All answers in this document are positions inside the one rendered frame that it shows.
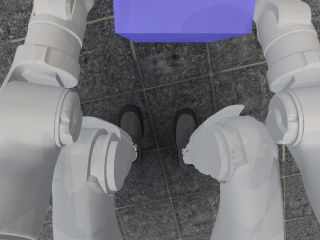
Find left robot forearm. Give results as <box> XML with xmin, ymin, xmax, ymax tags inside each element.
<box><xmin>0</xmin><ymin>0</ymin><xmax>95</xmax><ymax>93</ymax></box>

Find robot left upper arm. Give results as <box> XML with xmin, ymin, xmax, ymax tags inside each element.
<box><xmin>0</xmin><ymin>80</ymin><xmax>83</xmax><ymax>240</ymax></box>

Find robot left foot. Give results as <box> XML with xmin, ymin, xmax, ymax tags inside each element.
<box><xmin>119</xmin><ymin>104</ymin><xmax>144</xmax><ymax>170</ymax></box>

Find robot right upper arm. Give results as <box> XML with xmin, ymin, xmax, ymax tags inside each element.
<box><xmin>265</xmin><ymin>85</ymin><xmax>320</xmax><ymax>224</ymax></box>

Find right robot forearm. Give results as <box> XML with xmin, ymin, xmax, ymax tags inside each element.
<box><xmin>253</xmin><ymin>0</ymin><xmax>320</xmax><ymax>94</ymax></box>

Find carton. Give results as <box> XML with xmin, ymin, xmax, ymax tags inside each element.
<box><xmin>113</xmin><ymin>0</ymin><xmax>256</xmax><ymax>43</ymax></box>

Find right robot shin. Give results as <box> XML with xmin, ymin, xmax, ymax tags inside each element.
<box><xmin>182</xmin><ymin>104</ymin><xmax>279</xmax><ymax>175</ymax></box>

